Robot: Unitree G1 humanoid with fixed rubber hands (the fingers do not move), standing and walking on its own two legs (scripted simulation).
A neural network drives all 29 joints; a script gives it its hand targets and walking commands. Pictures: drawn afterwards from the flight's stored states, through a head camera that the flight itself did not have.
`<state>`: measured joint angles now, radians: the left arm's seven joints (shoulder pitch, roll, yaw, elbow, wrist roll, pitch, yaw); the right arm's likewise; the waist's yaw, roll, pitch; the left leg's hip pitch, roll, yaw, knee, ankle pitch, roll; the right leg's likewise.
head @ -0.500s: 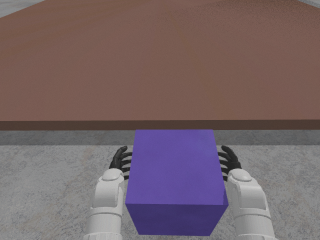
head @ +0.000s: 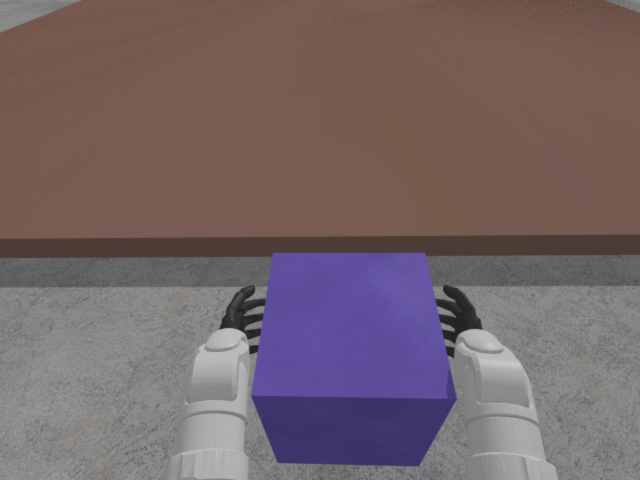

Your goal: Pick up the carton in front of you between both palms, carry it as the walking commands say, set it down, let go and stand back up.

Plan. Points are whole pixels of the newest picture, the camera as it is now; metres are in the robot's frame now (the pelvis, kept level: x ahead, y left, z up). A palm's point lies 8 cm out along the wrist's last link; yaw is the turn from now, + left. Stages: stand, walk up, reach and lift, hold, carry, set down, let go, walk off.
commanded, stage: hold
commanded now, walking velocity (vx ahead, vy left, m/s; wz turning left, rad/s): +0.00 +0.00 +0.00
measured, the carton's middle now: (348, 362) +0.30 +0.00 -0.02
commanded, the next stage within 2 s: carry in 0.42 s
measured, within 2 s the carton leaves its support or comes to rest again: neither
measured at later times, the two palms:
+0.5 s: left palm (236, 337) +0.30 +0.15 +0.05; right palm (467, 337) +0.30 -0.15 +0.05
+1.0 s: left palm (253, 243) +0.45 +0.14 +0.08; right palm (446, 245) +0.45 -0.15 +0.08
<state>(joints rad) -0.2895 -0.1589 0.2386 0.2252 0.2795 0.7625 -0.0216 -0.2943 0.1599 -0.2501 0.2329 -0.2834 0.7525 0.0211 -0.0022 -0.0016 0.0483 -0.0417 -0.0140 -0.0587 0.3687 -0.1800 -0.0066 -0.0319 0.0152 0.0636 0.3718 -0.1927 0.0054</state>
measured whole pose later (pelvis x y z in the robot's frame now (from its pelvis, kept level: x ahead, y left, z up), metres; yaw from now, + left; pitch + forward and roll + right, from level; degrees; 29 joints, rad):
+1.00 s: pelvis +0.19 +0.00 -0.01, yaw -3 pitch +6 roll +1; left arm -0.12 -0.13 0.13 -0.35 0.09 1.22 0.09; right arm -0.14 0.13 -0.07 -0.31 -0.11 1.20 -0.09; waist 0.01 -0.01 -0.15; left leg -0.31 0.02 0.23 0.45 -0.25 0.06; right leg -0.41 -0.07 -0.07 1.01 -0.44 -0.02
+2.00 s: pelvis +0.80 -0.04 +0.00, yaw -3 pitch +4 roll -1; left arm -0.40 -0.13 0.17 -0.47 0.09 1.29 0.09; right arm -0.38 0.15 -0.20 -0.48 -0.08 1.27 -0.10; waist -0.02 -0.03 0.03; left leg -0.32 0.04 0.24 0.40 -0.16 0.08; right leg -0.50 -0.06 -0.07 0.86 -0.36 -0.01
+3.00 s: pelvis +0.97 -0.05 -0.01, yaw +1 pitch +5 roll -1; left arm -0.62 -0.06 0.20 -0.01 0.08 1.19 0.12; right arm -0.61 0.03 -0.24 -0.02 -0.06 1.20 -0.12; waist 0.01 0.02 0.00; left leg -0.23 0.04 0.10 0.49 -0.33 -0.02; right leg -0.30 -0.03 -0.16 0.48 -0.24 -0.03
